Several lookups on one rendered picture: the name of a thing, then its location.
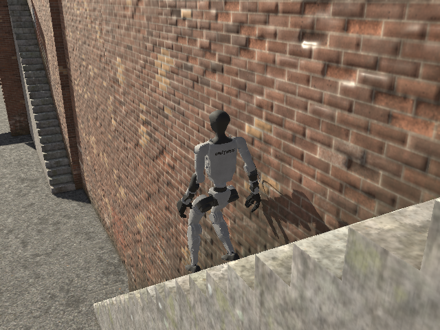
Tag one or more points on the left robot upper arm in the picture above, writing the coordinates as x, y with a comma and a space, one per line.
200, 151

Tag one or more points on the left robot forearm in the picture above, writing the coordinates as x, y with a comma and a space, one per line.
192, 189

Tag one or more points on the left robot foot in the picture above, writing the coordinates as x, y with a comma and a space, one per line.
194, 269

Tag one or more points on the robot foot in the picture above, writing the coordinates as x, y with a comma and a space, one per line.
194, 269
232, 257

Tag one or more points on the right robot upper arm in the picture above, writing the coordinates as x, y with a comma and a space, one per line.
245, 154

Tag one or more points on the left robot hand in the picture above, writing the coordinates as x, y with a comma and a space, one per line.
182, 207

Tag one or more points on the right robot hand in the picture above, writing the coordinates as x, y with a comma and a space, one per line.
250, 200

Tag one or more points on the right robot forearm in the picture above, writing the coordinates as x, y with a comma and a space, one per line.
254, 185

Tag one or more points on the right robot foot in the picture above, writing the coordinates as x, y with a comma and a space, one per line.
232, 257

